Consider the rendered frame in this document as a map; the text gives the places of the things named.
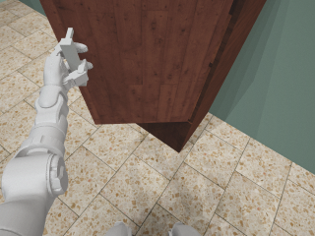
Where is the robot left forearm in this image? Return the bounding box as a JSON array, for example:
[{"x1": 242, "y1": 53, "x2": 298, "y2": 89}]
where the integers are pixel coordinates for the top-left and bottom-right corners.
[{"x1": 1, "y1": 85, "x2": 69, "y2": 199}]

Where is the robot left thigh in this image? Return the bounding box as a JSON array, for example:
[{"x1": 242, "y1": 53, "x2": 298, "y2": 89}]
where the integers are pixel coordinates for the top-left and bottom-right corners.
[{"x1": 104, "y1": 224, "x2": 133, "y2": 236}]

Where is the left robot hand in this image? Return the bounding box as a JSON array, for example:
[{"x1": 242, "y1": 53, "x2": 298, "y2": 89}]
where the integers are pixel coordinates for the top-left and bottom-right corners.
[{"x1": 43, "y1": 41, "x2": 94, "y2": 94}]

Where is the handle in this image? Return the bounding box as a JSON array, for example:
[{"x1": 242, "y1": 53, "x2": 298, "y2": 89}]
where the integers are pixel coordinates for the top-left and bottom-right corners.
[{"x1": 59, "y1": 28, "x2": 87, "y2": 87}]

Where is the robot right thigh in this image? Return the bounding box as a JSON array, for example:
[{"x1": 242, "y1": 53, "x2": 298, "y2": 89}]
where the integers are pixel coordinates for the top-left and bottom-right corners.
[{"x1": 167, "y1": 224, "x2": 201, "y2": 236}]

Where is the left robot upper arm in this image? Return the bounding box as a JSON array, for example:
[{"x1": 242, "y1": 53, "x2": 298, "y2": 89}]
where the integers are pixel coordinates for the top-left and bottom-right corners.
[{"x1": 0, "y1": 153, "x2": 69, "y2": 236}]

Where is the robot thigh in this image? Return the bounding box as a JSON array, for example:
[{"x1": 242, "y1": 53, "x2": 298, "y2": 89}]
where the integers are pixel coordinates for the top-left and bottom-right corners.
[
  {"x1": 167, "y1": 224, "x2": 201, "y2": 236},
  {"x1": 104, "y1": 224, "x2": 133, "y2": 236}
]

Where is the cupboard door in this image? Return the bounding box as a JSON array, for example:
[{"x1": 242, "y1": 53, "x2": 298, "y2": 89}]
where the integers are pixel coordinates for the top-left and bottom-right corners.
[{"x1": 39, "y1": 0, "x2": 233, "y2": 125}]

